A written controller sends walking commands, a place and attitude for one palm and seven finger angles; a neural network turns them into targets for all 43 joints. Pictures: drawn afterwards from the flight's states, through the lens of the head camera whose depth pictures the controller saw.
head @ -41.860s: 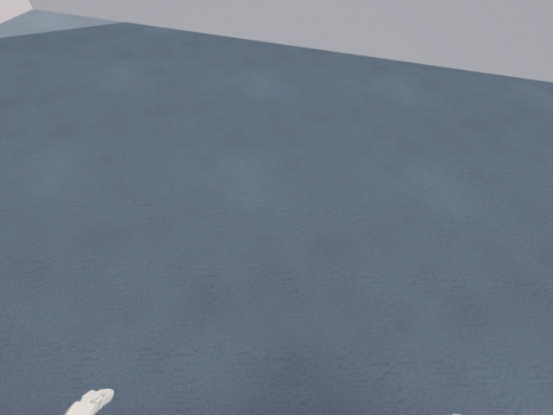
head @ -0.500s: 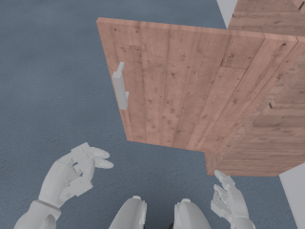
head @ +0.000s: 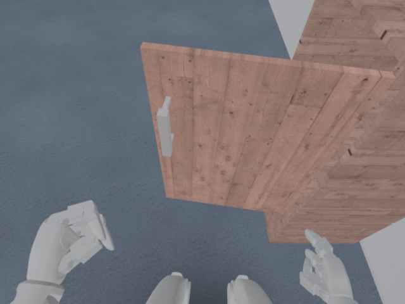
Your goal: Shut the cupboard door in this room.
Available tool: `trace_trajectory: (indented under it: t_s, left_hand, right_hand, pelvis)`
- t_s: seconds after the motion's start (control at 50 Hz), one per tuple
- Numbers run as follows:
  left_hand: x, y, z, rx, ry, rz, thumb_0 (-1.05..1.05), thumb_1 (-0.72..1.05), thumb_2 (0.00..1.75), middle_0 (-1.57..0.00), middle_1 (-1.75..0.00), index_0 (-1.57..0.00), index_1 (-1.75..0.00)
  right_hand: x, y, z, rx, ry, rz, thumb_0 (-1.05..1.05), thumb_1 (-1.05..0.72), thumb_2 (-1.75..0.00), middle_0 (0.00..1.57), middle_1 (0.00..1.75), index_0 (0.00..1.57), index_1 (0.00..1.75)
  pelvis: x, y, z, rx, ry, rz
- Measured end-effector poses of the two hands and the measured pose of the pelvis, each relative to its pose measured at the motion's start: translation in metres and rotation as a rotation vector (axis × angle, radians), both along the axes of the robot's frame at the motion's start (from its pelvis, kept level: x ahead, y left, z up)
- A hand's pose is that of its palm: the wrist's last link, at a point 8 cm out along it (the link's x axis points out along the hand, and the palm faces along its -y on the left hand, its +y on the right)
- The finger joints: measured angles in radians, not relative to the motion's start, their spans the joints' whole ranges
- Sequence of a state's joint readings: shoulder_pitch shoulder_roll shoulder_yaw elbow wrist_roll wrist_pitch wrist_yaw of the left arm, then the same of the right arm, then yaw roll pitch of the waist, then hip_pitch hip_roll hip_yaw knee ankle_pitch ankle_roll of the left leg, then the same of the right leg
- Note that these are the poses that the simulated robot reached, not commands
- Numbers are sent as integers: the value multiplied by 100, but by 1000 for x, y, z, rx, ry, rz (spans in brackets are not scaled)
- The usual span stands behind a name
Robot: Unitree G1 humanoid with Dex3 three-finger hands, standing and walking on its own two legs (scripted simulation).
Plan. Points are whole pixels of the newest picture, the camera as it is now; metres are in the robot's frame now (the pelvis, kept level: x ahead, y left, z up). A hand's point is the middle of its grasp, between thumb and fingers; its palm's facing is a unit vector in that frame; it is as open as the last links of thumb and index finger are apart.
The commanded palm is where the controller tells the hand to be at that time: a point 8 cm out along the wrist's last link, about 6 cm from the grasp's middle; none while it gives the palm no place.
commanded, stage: raise the hand and make a fist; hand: left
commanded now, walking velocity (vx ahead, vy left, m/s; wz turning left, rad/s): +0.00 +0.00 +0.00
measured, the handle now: (167, 127) +0.46 +0.12 +0.06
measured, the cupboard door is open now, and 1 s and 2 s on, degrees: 82 82 82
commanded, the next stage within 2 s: bring the fist close to the handle in 0.70 s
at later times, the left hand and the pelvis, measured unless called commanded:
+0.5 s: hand (121, 229) +0.24 +0.16 +0.05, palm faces -0.11 -0.99 -0.01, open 3.1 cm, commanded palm +0.22 +0.22 +0.06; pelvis +0.02 -0.01 +0.00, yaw +0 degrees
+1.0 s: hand (122, 220) +0.25 +0.16 +0.07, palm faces -0.08 -1.00 -0.02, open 3.1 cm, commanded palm +0.24 +0.21 +0.06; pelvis +0.01 -0.02 +0.00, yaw +0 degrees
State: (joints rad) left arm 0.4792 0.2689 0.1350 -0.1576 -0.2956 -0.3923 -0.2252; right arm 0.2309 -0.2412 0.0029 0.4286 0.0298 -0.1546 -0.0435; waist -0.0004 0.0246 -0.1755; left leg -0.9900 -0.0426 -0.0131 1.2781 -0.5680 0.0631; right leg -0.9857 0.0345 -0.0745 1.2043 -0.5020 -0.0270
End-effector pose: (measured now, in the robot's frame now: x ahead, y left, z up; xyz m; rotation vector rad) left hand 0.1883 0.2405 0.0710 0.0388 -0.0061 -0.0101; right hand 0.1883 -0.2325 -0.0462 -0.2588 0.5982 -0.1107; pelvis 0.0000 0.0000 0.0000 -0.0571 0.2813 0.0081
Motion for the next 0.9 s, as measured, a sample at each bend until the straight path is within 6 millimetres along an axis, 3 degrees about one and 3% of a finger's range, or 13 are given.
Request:
trace_trajectory:
  t_s: [0.06, 0.18, 0.32, 0.4, 0.5, 0.64, 0.8, 0.9]
  left_hand:
    - [1, -1, -1, 0, 7, 7, 1, 90, 90, -119, -138, -119, -139]
    - [14, -17, -24, -10, 99, -93, 1, 90, 90, -126, -146, -126, -146]
    - [31, -7, 6, 21, -27, -46, 2, 90, 89, -129, -149, -129, -149]
    - [36, -9, -1, 5, 21, -50, 1, 90, 90, -129, -149, -129, -150]
    - [36, -22, -19, -23, 111, -100, 1, 90, 90, -129, -150, -130, -150]
    - [35, -20, 3, 9, -32, -54, 2, 90, 89, -129, -150, -130, -150]
    - [26, -26, -18, -15, 92, -85, 1, 90, 90, -129, -150, -130, -150]
    - [27, -26, -6, -7, 6, -79, 2, 90, 90, -130, -150, -130, -150]
  right_hand:
    - [8, 7, 0, 17, 0, 34, 1, -91, -90, 20, 30, 20, 30]
    - [13, 9, -8, 21, 28, 55, 1, -91, -90, 21, 30, 20, 30]
    - [6, -2, -17, 29, 84, 21, 1, -91, -90, 21, 30, 20, 30]
    - [1, -9, -20, 39, 105, 1, 1, -91, -90, 21, 30, 20, 30]
    - [-4, -19, -18, 21, 105, -21, 1, -91, -90, 21, 30, 20, 30]
    - [-4, -26, -17, 10, 100, -23, 1, -91, -90, 20, 30, 20, 30]
    - [-3, -21, -16, 29, 91, -15, 1, -91, -90, 21, 30, 20, 30]
    - [-3, -18, -15, 17, 81, -2, 1, -91, -90, 21, 30, 20, 30]
  pelvis:
    - [3, -1, 2, -2, 3, 7]
    - [8, -5, 0, 1, 16, 5]
    - [15, -11, 1, 4, 20, 1]
    - [17, -12, 3, 10, 22, -2]
    - [18, -15, 3, 19, 22, -9]
    - [15, -19, 2, 22, 16, -9]
    - [12, -19, 3, 23, 11, -7]
    - [10, -18, 2, 17, 8, -4]
